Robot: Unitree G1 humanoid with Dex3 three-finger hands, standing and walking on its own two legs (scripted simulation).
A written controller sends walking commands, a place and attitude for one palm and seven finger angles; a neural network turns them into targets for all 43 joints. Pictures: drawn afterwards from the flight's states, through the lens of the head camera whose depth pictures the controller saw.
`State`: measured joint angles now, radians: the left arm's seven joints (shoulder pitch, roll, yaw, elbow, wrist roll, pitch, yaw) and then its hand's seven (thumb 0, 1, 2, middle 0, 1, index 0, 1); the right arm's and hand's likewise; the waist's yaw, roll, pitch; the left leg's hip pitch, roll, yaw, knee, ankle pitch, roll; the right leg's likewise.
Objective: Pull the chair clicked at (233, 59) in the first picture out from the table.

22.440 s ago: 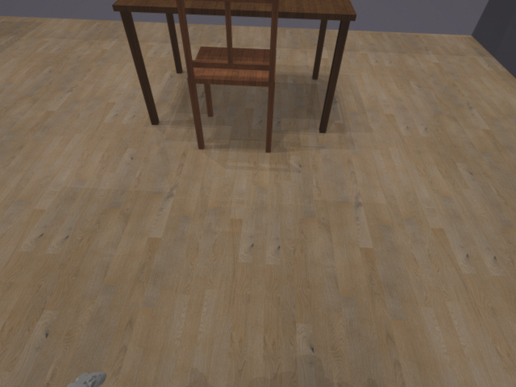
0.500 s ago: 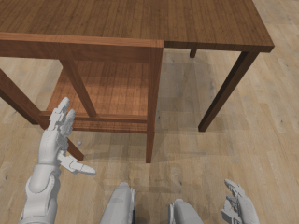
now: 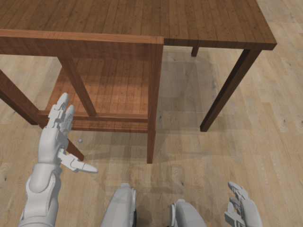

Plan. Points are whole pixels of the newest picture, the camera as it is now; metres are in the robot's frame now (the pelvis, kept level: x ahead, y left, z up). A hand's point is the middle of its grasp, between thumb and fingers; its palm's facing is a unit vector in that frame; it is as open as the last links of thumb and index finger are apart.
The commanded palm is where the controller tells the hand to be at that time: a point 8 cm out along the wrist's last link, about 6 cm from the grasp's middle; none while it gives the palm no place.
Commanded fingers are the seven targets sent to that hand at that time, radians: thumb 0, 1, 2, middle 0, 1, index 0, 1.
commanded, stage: aim the fingers beside a spindle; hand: left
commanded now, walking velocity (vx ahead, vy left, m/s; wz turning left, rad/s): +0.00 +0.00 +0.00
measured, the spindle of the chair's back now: (81, 90) +0.46 +0.23 +0.04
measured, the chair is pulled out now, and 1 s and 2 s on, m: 0.00 0.00 0.00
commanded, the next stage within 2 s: none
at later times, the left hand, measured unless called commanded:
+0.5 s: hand (81, 144) +0.30 +0.20 +0.02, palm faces +0.03 -1.00 -0.03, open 16.9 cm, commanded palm +0.28 +0.25 +0.04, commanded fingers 0.00 -0.50 0.30 -0.06 -0.08 -0.06 -0.08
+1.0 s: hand (78, 138) +0.31 +0.20 +0.05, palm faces +0.07 -1.00 -0.07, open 16.9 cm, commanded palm +0.28 +0.25 +0.04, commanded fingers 0.00 -0.50 0.30 -0.06 -0.08 -0.06 -0.08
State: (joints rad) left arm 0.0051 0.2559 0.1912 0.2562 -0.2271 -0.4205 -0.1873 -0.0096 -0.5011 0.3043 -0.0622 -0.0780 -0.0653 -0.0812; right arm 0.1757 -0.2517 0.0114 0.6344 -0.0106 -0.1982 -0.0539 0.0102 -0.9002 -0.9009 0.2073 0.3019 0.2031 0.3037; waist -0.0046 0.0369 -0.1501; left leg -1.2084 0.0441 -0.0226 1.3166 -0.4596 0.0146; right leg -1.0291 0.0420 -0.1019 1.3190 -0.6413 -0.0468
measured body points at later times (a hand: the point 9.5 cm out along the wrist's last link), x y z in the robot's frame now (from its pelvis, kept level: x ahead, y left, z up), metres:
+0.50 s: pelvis +0.00 +0.00 +0.00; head +0.10 +0.02 +0.44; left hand +0.30 +0.25 +0.03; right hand +0.19 -0.24 -0.09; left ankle +0.08 +0.11 -0.61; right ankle +0.00 -0.10 -0.61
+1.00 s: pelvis +0.00 +0.00 +0.00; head +0.10 +0.01 +0.44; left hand +0.30 +0.25 +0.06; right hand +0.18 -0.24 -0.10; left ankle +0.08 +0.11 -0.61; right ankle +0.00 -0.10 -0.61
